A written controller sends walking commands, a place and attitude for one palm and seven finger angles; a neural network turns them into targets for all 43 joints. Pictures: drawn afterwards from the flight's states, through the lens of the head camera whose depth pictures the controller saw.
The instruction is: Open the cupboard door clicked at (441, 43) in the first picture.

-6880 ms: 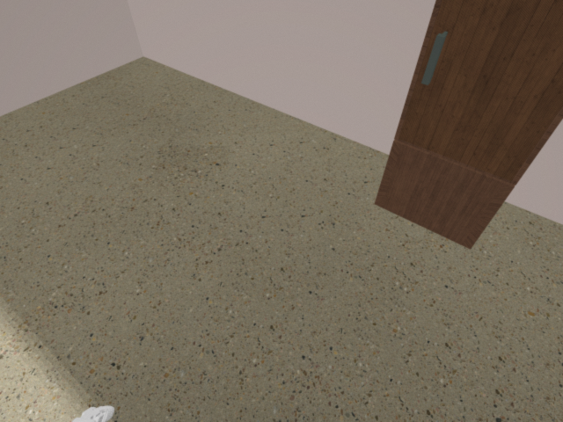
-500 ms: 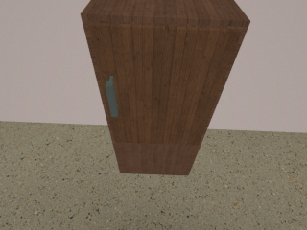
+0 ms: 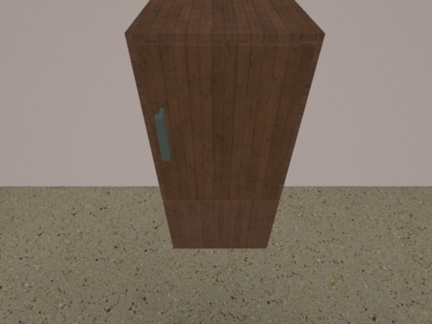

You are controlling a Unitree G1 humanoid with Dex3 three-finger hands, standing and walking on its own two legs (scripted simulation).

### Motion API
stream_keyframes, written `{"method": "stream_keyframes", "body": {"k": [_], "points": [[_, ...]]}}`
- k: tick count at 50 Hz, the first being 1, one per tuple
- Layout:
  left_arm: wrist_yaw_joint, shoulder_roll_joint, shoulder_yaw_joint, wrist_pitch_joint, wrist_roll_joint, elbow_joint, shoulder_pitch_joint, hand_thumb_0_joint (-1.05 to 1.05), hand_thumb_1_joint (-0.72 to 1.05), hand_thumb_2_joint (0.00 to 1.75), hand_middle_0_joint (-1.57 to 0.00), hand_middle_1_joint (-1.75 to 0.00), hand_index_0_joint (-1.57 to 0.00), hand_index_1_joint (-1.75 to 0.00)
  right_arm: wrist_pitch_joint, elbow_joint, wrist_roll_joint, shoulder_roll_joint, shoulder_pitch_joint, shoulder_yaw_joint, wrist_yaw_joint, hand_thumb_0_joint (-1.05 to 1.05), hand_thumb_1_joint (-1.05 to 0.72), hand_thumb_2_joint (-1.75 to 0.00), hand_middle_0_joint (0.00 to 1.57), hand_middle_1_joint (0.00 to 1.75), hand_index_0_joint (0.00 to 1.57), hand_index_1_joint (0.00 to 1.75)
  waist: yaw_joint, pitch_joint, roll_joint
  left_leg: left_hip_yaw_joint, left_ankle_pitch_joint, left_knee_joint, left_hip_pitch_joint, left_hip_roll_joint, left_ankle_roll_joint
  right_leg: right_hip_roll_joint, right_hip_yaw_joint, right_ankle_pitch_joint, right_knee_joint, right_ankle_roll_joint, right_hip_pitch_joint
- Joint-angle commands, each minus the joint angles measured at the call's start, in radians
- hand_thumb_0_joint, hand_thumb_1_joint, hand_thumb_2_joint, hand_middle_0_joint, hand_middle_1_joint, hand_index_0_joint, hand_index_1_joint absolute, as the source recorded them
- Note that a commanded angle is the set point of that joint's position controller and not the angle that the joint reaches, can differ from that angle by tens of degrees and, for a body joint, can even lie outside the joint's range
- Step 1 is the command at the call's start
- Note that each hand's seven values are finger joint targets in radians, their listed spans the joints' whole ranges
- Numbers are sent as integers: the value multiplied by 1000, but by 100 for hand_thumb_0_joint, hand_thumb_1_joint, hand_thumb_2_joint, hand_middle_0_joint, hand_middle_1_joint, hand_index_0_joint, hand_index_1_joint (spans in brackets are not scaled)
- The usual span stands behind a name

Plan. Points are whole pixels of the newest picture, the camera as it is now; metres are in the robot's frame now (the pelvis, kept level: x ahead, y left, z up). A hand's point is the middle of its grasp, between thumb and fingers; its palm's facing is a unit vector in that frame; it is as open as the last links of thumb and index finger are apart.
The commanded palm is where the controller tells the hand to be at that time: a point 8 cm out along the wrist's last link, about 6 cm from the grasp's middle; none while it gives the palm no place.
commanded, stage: come to a stop and stand still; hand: left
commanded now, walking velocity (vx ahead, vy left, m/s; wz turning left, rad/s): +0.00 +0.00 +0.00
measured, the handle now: (164, 134) +0.62 +0.18 +0.01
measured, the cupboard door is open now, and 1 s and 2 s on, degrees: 0 0 0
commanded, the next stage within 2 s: look again from close up in 1.20 s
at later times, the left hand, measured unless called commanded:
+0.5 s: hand out of the picture -0.09 +0.17 -0.18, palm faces +0.09 -0.98 -0.15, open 7.4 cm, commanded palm none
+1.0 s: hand out of the picture -0.10 +0.21 -0.17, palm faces +0.09 -0.98 -0.17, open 7.3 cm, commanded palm none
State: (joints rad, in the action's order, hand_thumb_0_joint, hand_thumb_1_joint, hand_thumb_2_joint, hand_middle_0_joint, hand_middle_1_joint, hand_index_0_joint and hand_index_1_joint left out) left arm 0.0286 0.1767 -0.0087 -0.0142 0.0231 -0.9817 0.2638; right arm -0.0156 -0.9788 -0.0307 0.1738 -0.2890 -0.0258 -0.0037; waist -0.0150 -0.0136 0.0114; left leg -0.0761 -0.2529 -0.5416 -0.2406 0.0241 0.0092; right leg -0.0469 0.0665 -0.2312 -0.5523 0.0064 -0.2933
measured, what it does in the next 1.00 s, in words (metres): walks backwards: left foot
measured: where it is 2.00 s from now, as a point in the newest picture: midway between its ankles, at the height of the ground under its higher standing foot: outside the picture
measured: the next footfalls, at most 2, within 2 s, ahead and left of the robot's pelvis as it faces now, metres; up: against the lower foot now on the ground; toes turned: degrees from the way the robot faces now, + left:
left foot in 0.82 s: -0.08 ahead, +0.11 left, +0.00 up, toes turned +4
right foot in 1.06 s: -0.06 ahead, -0.10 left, +0.00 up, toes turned +2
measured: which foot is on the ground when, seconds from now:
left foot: down 0.00-0.62, up 0.64-0.80, down 0.82-1.00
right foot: down 0.00-0.84, up 0.86-1.00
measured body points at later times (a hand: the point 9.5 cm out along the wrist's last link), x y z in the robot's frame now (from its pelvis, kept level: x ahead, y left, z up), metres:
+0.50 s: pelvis -0.06 +0.01 +0.00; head -0.07 +0.02 +0.45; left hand -0.09 +0.22 -0.17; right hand -0.05 -0.21 -0.16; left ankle +0.03 +0.12 -0.73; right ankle +0.06 -0.11 -0.72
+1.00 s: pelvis -0.12 +0.04 +0.00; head -0.13 +0.05 +0.45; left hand -0.10 +0.26 -0.16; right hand -0.13 -0.18 -0.15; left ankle -0.12 +0.11 -0.73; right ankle -0.08 -0.09 -0.71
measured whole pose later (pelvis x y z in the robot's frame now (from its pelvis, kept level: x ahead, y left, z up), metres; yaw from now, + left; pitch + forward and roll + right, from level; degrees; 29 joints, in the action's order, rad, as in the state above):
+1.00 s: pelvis -0.12 +0.04 +0.00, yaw +2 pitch -1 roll +0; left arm 0.02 0.16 -0.04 -0.02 0.02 -1.01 0.30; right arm 0.00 -1.05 -0.03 0.11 -0.36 -0.01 -0.03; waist 0.00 -0.01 -0.04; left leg -0.06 -0.25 -0.48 -0.21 -0.05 0.07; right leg -0.01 -0.02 -0.33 -0.70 0.01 -0.36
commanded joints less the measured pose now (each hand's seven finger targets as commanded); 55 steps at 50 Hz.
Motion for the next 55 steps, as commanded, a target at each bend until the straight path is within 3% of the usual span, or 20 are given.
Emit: {"method": "stream_keyframes", "body": {"k": [1,13,23,25,27,29,30,31,32,34,36,39,40,41,42,44,46,49,51,55], "points": [[5,114,-30,9,4,54,61,0,90,90,-20,-30,-20,-30,17,55,-3,102,-54,-18,-9,0,-90,-90,20,30,20,30,8,120,-39,123,-281,187,-170,59,31,-39,-101,-290,161,20,-39],[-4,70,-31,15,2,16,126,0,90,90,-20,-30,-20,-30,20,12,3,100,-76,-18,-15,0,-90,-90,20,30,20,30,17,92,6,165,-349,204,-219,65,35,-16,-120,-261,117,20,-11],[-8,57,-49,-5,7,-5,140,0,90,90,-20,-30,-20,-30,-3,-15,0,84,-109,-35,-18,0,-90,-90,20,30,20,30,-7,62,-16,139,-375,104,-145,21,29,7,-128,-372,92,21,-172],[-11,23,-53,-21,7,-23,202,0,90,90,-20,-30,-20,-30,-5,1,-1,115,-41,-44,-19,0,-90,-90,20,30,20,30,31,64,127,218,-494,266,-344,117,60,82,-12,-222,-196,-1,-4],[-12,-29,-52,-28,11,-52,334,0,90,90,-20,-30,-20,-30,3,45,4,147,118,-48,-19,0,-90,-90,20,30,20,30,119,68,193,290,-529,374,-567,206,110,93,24,-121,-445,-5,202],[-6,-37,-47,-6,10,-57,386,0,90,90,-20,-30,-20,-30,1,60,-4,136,148,-43,-20,0,-90,-90,20,30,20,30,136,149,61,235,-459,222,-531,152,77,50,-26,-188,-161,11,192],[1,-23,-39,6,13,-55,390,0,90,90,-20,-30,-20,-30,-10,55,4,97,106,-37,-17,0,-90,-90,20,30,20,30,116,187,-88,157,-414,48,-441,44,31,1,-161,-349,123,39,71],[10,44,-40,15,15,-34,336,0,90,90,-20,-30,-20,-30,-24,63,22,22,54,-31,-14,0,-90,-90,20,30,20,30,59,211,-294,68,-266,-220,-395,-45,-10,-200,-503,-650,369,121,-93],[11,110,-53,5,15,20,191,0,90,90,-20,-30,-20,-30,-40,61,14,41,26,-46,-10,0,-90,-90,20,30,20,30,6,173,-251,86,-170,-484,-182,-60,-12,-307,-612,-756,510,172,-390],[18,149,-62,25,14,94,-72,0,90,90,-20,-30,-20,-30,-33,2,8,96,-115,-67,1,0,-90,-90,20,30,20,30,-99,129,-242,93,-92,-658,-47,-43,6,-201,-440,-608,469,133,-517],[22,103,-58,23,20,82,-49,0,90,90,-20,-30,-20,-30,-12,-13,14,33,-172,-47,1,0,-90,-90,20,30,20,30,-80,104,-235,48,-160,-443,-17,-40,9,-143,-298,-441,387,112,-389],[17,103,-64,-6,11,33,99,0,90,90,-20,-30,-20,-30,13,-24,15,-10,-198,-20,-10,0,-90,-90,20,30,20,30,-29,105,-106,-2,-141,109,128,-75,27,-75,-272,-402,227,69,-277],[14,71,-56,-10,2,28,125,0,90,90,-20,-30,-20,-30,23,-23,9,23,-205,-18,-19,0,-90,-90,20,30,20,30,-18,113,25,74,-164,241,118,-9,40,-10,-218,-325,77,37,-244],[4,17,-47,-4,-12,38,155,0,90,90,-20,-30,-20,-30,39,7,2,83,-161,-28,-27,0,-90,-90,20,30,20,30,4,115,225,335,-226,348,51,187,101,60,-132,-183,-114,3,-250],[-1,20,-49,-3,-6,40,140,0,90,90,-20,-30,-20,-30,35,42,5,112,-61,-30,-33,0,-90,-90,20,30,20,30,26,133,212,411,-260,382,-104,281,161,42,-98,-160,-233,-4,-206],[-5,20,-46,-8,8,22,95,0,90,90,-20,-30,-20,-30,43,36,3,69,11,-12,-38,0,-90,-90,20,30,20,30,50,168,118,354,-218,380,-223,228,157,28,-134,-93,-331,0,-133],[-13,3,-36,-2,6,10,94,0,90,90,-20,-30,-20,-30,50,25,5,64,11,-6,-37,0,-90,-90,20,30,20,30,53,157,45,290,-137,354,-200,199,153,19,-108,-85,-271,1,-91],[-12,-9,-24,10,-1,-1,72,0,90,90,-20,-30,-20,-30,46,-15,4,71,-53,-5,-40,0,-90,-90,20,30,20,30,29,116,71,263,-73,302,-89,176,137,14,-78,-108,-30,1,-9],[-7,14,-21,22,-4,-24,88,0,90,90,-20,-30,-20,-30,47,-35,13,55,-86,1,-38,0,-90,-90,20,30,20,30,32,79,-7,236,-60,243,-101,133,92,-2,-118,31,138,12,117],[-4,40,-15,27,-6,-45,83,0,90,90,-20,-30,-20,-30,52,-58,14,59,-100,0,-31,0,-90,-90,20,30,20,30,18,47,-42,205,-98,258,-64,99,51,-21,-142,44,120,32,110]]}}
